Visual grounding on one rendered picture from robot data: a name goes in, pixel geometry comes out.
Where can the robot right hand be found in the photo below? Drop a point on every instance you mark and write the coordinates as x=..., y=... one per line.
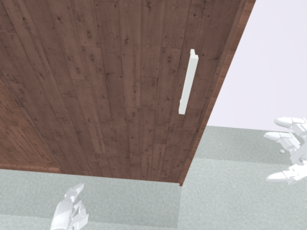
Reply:
x=298, y=170

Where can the handle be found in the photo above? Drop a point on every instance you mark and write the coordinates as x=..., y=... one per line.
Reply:
x=193, y=61

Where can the robot left hand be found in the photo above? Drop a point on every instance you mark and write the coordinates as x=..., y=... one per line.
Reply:
x=63, y=217

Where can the wardrobe door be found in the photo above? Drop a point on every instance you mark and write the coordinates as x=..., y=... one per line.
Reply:
x=100, y=81
x=19, y=144

